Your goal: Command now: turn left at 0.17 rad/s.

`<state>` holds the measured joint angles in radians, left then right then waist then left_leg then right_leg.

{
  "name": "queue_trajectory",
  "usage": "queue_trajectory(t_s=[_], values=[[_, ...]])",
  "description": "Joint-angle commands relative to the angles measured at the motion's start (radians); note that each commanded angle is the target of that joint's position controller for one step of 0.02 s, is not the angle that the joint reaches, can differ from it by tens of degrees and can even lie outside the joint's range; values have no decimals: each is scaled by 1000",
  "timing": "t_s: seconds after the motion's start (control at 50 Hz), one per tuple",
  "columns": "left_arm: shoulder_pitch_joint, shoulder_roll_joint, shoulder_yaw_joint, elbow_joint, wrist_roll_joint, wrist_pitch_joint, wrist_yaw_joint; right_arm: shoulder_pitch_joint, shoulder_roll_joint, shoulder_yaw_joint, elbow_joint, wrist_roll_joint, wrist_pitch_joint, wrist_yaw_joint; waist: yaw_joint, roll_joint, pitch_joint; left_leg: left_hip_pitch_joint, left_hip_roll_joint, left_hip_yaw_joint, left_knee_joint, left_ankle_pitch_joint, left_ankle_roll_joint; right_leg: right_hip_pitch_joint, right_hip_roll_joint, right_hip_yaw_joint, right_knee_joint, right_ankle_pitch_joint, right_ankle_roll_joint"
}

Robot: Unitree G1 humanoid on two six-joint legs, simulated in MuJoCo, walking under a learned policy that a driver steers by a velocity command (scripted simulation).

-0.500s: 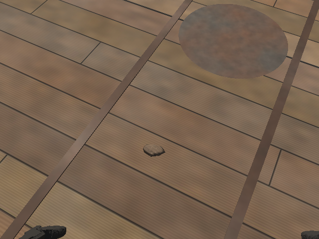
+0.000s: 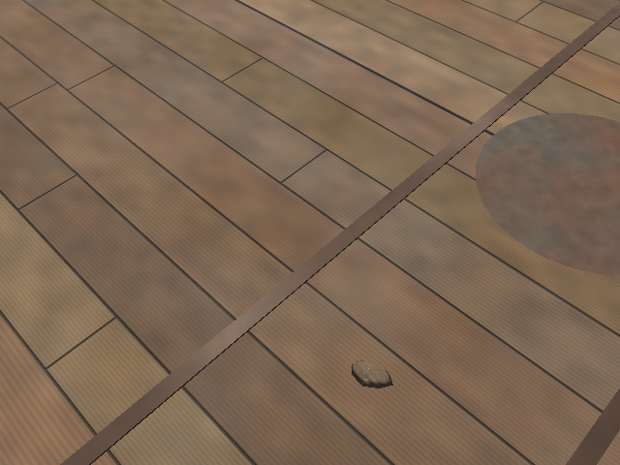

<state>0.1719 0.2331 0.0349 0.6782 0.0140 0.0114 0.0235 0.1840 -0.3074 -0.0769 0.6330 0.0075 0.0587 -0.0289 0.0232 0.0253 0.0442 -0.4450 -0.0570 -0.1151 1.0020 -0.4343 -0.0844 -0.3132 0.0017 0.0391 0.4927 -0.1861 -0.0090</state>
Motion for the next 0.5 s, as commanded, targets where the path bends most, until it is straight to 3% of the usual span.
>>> queue_trajectory(t_s=[0.02,0.08,0.1,0.12,0.14,0.16,0.18,0.22,0.26,0.3,0.32,0.34,0.36,0.38,0.4,0.42,0.44,0.46,0.5], values=[[-19,156,41,-50,-6,-3,1,-44,-12,8,-73,5,-25,9,19,-245,-119,75,39,78,-274,-48,-4,152,-174,197,-151,66,-184],[5,157,39,-30,-27,-1,-1,33,-32,-1,-18,5,-30,13,-14,-220,-114,233,27,104,-607,193,42,119,-179,210,-106,121,-164],[37,176,47,-20,-32,-8,0,36,-77,-8,-23,-2,-32,13,-10,-193,-118,269,49,70,-619,272,74,100,-177,189,-85,151,-126],[36,172,48,-30,-20,-19,2,31,-136,-18,-41,-9,-32,9,4,-94,-144,305,135,-30,-597,425,119,62,-145,129,0,133,-76],[49,129,38,-50,6,-35,0,2,-213,-40,-40,-5,-27,5,55,119,-152,301,222,-153,-567,536,205,-8,-30,-12,78,13,-12],[-46,133,40,-70,20,-39,9,-10,-173,-40,-44,-2,-28,10,-5,184,-110,219,253,-239,-607,423,275,-24,13,-55,105,-68,35],[-95,147,50,-81,12,-38,13,-19,-146,-36,-53,-6,-31,8,-24,179,-81,221,253,-278,-624,413,289,-53,25,-49,146,-90,42],[-113,122,54,-96,3,-31,11,-4,-149,-41,-57,1,-39,-1,-36,201,-65,270,256,-335,-607,533,303,-128,50,-26,220,-204,33],[-101,110,55,-110,-7,-36,-5,5,-154,-50,-56,11,-45,-9,-32,186,-81,338,275,-400,-579,666,314,-188,48,32,270,-350,23],[-69,111,58,-103,-20,-46,-18,-37,-158,-60,-67,29,-31,-16,-9,149,-115,346,239,-400,-550,683,275,-130,48,46,152,-263,26],[-39,110,60,-90,-23,-49,-24,-73,-158,-63,-79,37,-19,-19,13,144,-133,315,204,-381,-530,652,246,-46,57,29,39,-160,28],[24,117,67,-67,-22,-49,-28,-99,-146,-59,-91,46,-10,-20,45,119,-186,226,156,-349,-518,413,216,119,57,0,-89,-32,21],[99,161,87,-47,-25,-43,-24,-78,-92,-44,-101,37,-10,-17,62,3,-226,17,82,-278,-405,39,170,352,-61,100,-130,-82,-19],[178,253,106,-34,-16,-37,-25,-45,-27,-27,-119,36,-14,-10,67,-272,-181,-308,-71,-88,-151,-215,124,480,-305,470,-268,-471,-135],[144,247,99,-57,2,-51,-26,-38,-93,-39,-128,18,-38,-1,46,-245,-82,-383,32,-113,4,-138,105,359,-414,573,-313,-569,-188],[72,243,98,-72,3,-66,-16,-70,-115,-46,-141,33,-50,5,15,-264,-23,-461,77,-67,88,-47,106,304,-421,605,-345,-676,-202],[23,217,91,-83,-13,-76,-4,-51,-142,-53,-111,25,-54,4,0,-200,7,-468,113,-41,140,33,89,283,-368,502,-357,-625,-170],[2,197,83,-86,-17,-78,8,-29,-144,-58,-92,16,-57,9,-13,-164,-7,-465,126,-17,194,95,77,285,-331,412,-345,-556,-134],[30,184,73,-78,-13,-94,11,-8,-108,-47,-78,12,-60,22,-3,-145,-8,-442,139,33,287,183,63,244,-270,235,-353,-443,-100]])
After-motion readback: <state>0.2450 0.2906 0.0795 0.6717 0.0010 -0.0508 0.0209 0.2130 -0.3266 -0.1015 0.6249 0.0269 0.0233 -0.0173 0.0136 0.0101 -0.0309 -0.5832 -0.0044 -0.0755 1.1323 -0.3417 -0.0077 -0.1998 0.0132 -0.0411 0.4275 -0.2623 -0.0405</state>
